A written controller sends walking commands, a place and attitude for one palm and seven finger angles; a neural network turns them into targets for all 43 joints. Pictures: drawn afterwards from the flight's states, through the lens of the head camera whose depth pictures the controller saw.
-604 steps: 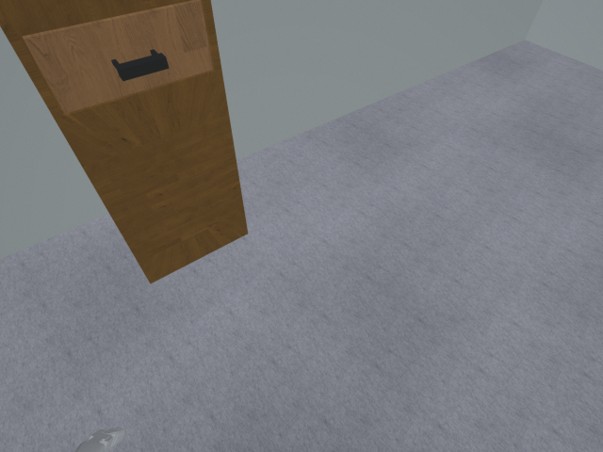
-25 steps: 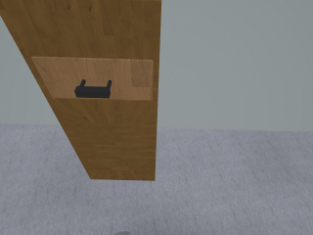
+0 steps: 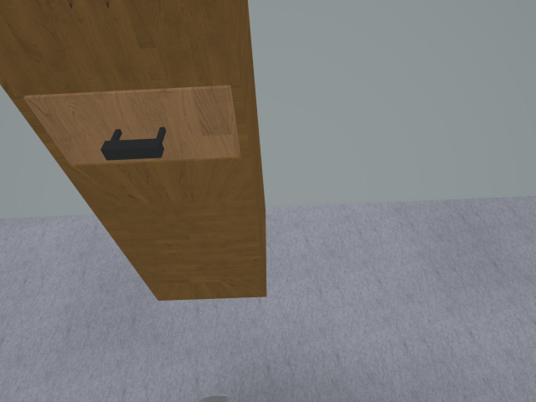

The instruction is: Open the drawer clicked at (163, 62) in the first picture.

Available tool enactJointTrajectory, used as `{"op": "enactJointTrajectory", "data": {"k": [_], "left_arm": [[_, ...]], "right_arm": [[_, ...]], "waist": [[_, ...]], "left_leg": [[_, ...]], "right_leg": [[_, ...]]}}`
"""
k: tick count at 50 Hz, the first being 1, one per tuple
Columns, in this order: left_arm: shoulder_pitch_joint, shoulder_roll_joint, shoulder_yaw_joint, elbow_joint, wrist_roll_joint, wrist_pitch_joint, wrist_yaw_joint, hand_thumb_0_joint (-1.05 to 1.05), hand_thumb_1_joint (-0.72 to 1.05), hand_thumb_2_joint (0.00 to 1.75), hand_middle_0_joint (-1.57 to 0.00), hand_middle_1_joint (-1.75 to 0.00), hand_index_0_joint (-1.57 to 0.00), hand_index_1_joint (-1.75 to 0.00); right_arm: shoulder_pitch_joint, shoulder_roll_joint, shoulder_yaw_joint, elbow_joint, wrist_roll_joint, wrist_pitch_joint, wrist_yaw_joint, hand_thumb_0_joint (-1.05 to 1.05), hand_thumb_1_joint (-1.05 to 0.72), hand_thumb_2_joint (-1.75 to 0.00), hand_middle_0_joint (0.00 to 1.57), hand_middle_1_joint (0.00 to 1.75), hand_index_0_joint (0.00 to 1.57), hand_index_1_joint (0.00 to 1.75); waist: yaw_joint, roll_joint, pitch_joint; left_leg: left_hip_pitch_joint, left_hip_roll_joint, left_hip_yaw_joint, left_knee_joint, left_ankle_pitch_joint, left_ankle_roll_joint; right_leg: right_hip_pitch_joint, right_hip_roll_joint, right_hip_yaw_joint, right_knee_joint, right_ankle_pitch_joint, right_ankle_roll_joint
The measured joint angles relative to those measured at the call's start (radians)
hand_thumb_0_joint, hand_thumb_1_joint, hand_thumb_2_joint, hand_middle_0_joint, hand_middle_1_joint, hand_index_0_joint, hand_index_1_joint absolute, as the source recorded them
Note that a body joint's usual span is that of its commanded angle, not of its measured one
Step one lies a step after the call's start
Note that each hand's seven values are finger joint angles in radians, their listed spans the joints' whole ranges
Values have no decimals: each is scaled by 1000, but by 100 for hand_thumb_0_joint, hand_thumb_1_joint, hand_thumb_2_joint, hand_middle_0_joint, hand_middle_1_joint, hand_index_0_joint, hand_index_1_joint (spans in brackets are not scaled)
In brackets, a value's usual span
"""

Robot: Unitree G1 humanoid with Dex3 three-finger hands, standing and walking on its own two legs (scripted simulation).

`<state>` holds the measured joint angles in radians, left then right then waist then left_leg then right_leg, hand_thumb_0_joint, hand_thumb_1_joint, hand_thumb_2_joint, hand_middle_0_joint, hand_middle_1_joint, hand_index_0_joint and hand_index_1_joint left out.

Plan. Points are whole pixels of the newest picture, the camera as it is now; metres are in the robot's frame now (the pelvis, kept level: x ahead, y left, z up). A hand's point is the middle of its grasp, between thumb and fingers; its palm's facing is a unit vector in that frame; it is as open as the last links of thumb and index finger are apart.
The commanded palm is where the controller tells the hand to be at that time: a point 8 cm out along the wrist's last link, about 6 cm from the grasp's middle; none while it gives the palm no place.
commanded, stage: come to a stop and stand still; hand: left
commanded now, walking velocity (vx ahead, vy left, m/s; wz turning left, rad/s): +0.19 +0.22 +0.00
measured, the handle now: (136, 141) +0.56 +0.31 +0.07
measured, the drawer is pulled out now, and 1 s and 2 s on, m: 0.00 0.00 0.00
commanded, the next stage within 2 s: look again from close up in 0.90 s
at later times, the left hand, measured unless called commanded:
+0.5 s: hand out of the picture -0.06 +0.19 -0.16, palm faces +0.11 -0.97 -0.22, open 7.3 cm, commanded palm none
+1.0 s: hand out of the picture +0.01 +0.22 -0.16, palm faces +0.02 -0.98 -0.19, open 7.3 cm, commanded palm none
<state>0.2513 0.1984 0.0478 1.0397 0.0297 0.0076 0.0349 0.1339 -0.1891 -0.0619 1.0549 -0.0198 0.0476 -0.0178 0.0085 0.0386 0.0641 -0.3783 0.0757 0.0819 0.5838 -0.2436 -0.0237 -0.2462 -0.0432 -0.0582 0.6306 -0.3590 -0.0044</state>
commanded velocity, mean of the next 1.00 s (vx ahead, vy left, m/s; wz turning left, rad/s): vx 0.02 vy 0.05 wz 0.00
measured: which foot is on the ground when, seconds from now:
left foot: up 0.00-0.46, down 0.48-1.00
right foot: down 0.00-1.00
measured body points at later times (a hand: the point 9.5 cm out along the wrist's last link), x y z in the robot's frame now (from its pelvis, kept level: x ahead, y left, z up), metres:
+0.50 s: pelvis -0.01 +0.02 +0.01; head +0.01 +0.01 +0.46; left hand -0.06 +0.25 -0.14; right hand +0.03 -0.22 -0.15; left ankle -0.03 +0.16 -0.73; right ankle +0.00 -0.10 -0.72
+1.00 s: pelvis +0.00 +0.04 +0.02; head +0.01 +0.05 +0.47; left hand +0.01 +0.27 -0.14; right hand -0.01 -0.17 -0.14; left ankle -0.03 +0.16 -0.72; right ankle +0.00 -0.10 -0.72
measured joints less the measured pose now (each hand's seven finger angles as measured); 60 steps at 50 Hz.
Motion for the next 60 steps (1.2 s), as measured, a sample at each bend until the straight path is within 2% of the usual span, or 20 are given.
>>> {"op": "enactJointTrajectory", "data": {"k": [2, 3, 7, 10, 13, 16, 19, 22, 24, 25, 27, 30, 34, 40, 50, 56, 60], "left_arm": [[20, -12, -13, 4, 3, 6, -6, 0, 91, 90, -19, -30, -20, -29], [31, -19, -16, 6, 2, 5, -7, 0, 91, 90, -19, -30, -20, -29], [53, -51, -28, 16, -4, -4, -15, 0, 91, 90, -20, -30, -20, -29], [46, -72, -30, 13, -3, -11, -13, 0, 91, 90, -20, -30, -20, -29], [46, -75, -23, 9, -4, -21, -9, 1, 93, 90, -20, -30, -20, -30], [51, -75, -18, 11, -1, -26, -6, 1, 93, 90, -20, -30, -20, -30], [63, -68, -15, 26, 3, -23, -7, 0, 92, 90, -20, -30, -20, -30], [75, -58, -14, 53, 1, -10, -8, 0, 91, 90, -20, -30, -20, -30], [86, -57, -15, 69, -5, 2, -8, 0, 91, 90, -20, -30, -20, -30], [84, -54, -15, 79, -9, 9, -9, 0, 91, 90, -20, -30, -20, -29], [75, -38, -14, 93, -9, 18, -8, 0, 91, 90, -20, -30, -20, -29], [66, -30, -18, 100, -7, 13, -10, 0, 91, 90, -20, -30, -20, -29], [42, -39, -32, 104, -10, -2, -11, 0, 91, 90, -20, -30, -20, -29], [9, -48, -44, 108, -13, -7, -11, 0, 91, 90, -20, -30, -20, -29], [-19, -28, -41, 104, -16, -10, -4, 0, 92, 90, -20, -30, -20, -29], [-16, -32, -58, 80, -14, -37, 12, 0, 91, 90, -20, -30, -20, -29], [-5, -31, -59, 67, -13, -22, 8, 0, 91, 90, -20, -30, -20, -29]], "right_arm": [[37, -11, -2, 11, -1, 16, 12, 0, -92, -90, 20, 30, 20, 30], [52, -14, -2, 18, -3, 20, 16, 0, -92, -90, 20, 30, 19, 30], [100, -27, -2, 28, -7, 6, 25, 0, -92, -90, 20, 29, 19, 30], [136, -38, -3, 33, -10, -1, 25, 0, -91, -90, 20, 29, 19, 30], [160, -44, -2, 44, -10, 4, 21, 0, -91, -90, 20, 29, 19, 30], [165, -43, 3, 50, -8, 8, 16, 1, -91, -90, 20, 29, 19, 30], [146, -33, 10, 47, -1, 4, 12, 1, -91, -90, 20, 29, 19, 30], [118, -17, 18, 34, 4, -14, 9, 1, -91, -90, 20, 29, 19, 30], [112, -14, 25, 21, 6, -37, 7, 1, -91, -90, 20, 29, 19, 30], [106, -6, 26, 23, 4, -45, 2, 0, -91, -90, 20, 29, 19, 30], [96, 23, 34, 30, 0, -44, -5, 0, -92, -90, 20, 29, 19, 30], [93, 31, 40, 45, 1, -46, -15, 1, -95, -90, 21, 30, 20, 30], [84, 27, 47, 52, 6, -54, -18, 1, -95, -90, 21, 30, 20, 30], [89, 28, 51, 60, 7, -62, -18, 1, -95, -90, 21, 30, 20, 30], [143, 55, 60, 97, 8, -64, -15, 0, -92, -90, 20, 30, 20, 30], [153, 42, 64, 32, 4, -68, -4, 1, -92, -90, 21, 30, 20, 30], [167, 38, 65, 21, 1, -63, -5, 1, -92, -90, 20, 30, 20, 30]], "waist": [[0, 6, -34], [4, 2, -51], [2, -13, -73], [-1, -8, -62], [9, -3, -45], [21, -6, -27], [34, -18, -14], [37, -31, -12], [31, -12, -25], [23, -10, -29], [26, -43, -33], [33, -63, -44], [31, -60, -39], [9, -58, -29], [-8, -50, -19], [-32, -23, -7], [-30, -19, -33]], "left_leg": [[-8, -16, -32, 70, -107, 3], [-10, -26, -42, 112, -120, 6], [-5, -48, -59, 237, -75, 7], [0, -51, -70, 293, -53, -4], [9, -49, -78, 311, -69, -16], [29, -46, -74, 267, -116, -22], [65, -45, -65, 163, -148, -17], [128, -45, -55, 0, -75, -9], [184, -28, -63, -124, 2, 3], [190, -24, -70, -133, -23, 3], [190, -41, -63, -108, -42, -2], [210, -49, -56, -123, -35, -1], [227, -46, -49, -139, -30, 7], [241, -47, -35, -154, -29, 14], [264, -49, -29, -170, -30, 15], [190, -46, -31, -60, -70, 22], [192, -49, -32, -29, -84, 25]], "right_leg": [[18, 7, -8, -34, 21, -20], [28, 8, -3, -64, 38, -26], [58, 9, 15, -184, 115, -36], [63, 8, 1, -230, 144, -39], [59, 4, -13, -244, 154, -39], [53, -7, -21, -240, 154, -34], [46, -21, -19, -228, 151, -23], [32, -27, -12, -195, 138, -5], [9, -10, -19, -144, 112, 9], [-2, -8, -24, -114, 95, 16], [4, -24, -12, -102, 84, 21], [28, -30, -4, -132, 97, 35], [55, -25, 1, -178, 119, 42], [70, -24, 13, -207, 134, 50], [89, -25, 18, -220, 133, 53], [26, -28, 21, -132, 106, 55], [26, -32, 22, -98, 89, 56]]}}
